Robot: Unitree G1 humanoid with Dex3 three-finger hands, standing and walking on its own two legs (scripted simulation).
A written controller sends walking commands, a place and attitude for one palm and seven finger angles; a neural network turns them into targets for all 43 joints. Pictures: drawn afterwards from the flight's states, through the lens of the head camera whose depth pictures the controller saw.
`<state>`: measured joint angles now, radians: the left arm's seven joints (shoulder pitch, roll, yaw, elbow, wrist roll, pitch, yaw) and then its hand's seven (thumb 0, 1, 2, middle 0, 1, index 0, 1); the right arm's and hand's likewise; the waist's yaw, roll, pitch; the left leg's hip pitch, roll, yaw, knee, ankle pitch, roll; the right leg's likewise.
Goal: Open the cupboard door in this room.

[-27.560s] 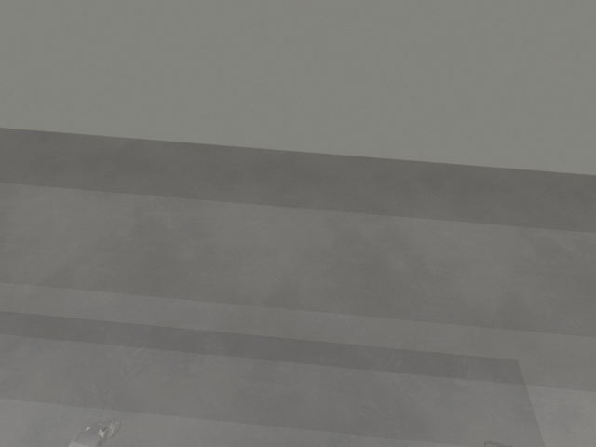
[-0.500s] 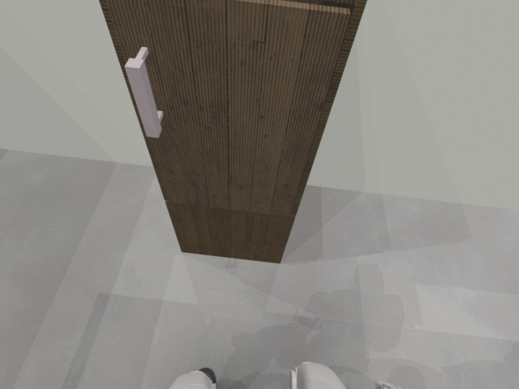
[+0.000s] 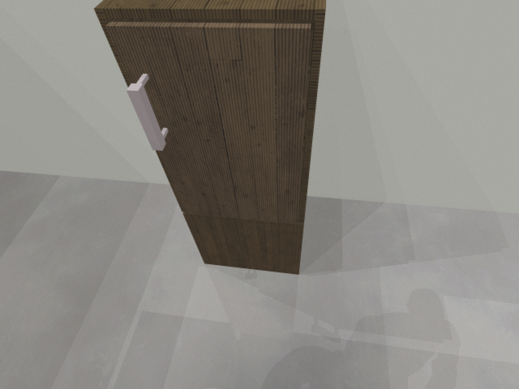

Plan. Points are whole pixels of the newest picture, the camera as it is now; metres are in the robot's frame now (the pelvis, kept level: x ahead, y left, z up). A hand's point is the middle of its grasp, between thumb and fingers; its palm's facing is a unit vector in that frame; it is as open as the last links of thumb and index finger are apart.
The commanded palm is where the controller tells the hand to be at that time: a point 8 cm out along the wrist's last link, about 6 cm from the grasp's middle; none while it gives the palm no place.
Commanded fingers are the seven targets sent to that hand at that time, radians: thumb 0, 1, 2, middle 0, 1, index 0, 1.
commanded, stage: come to a stop and stand still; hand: left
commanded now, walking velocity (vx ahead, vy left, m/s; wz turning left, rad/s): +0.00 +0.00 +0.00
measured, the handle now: (151, 113) +0.61 +0.29 +0.06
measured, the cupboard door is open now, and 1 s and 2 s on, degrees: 0 0 0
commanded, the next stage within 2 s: look again from close up in 0.66 s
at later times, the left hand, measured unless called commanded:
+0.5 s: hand out of the picture +0.03 +0.22 -0.18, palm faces +0.02 -0.98 -0.20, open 7.3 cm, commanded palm none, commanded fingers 0.00 0.90 0.90 -0.20 -0.30 -0.20 -0.30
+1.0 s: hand out of the picture +0.04 +0.23 -0.18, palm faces -0.01 -0.97 -0.24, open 7.3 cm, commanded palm none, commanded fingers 0.00 0.90 0.90 -0.20 -0.30 -0.20 -0.30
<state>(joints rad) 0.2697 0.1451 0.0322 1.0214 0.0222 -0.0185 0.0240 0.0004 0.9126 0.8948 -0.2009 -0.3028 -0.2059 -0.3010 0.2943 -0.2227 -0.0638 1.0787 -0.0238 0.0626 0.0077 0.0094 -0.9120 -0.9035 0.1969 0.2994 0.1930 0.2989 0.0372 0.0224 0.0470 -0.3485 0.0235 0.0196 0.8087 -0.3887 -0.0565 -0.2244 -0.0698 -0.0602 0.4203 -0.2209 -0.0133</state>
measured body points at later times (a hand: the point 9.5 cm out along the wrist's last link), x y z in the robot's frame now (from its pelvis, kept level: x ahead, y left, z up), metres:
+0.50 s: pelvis +0.02 +0.05 -0.01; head +0.04 +0.05 +0.44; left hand +0.03 +0.28 -0.17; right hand +0.07 -0.18 -0.16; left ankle -0.03 +0.16 -0.75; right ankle +0.00 -0.08 -0.75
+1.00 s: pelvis +0.02 +0.05 -0.01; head +0.03 +0.03 +0.43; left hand +0.04 +0.28 -0.16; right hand +0.00 -0.16 -0.18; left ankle -0.03 +0.16 -0.75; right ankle +0.00 -0.08 -0.75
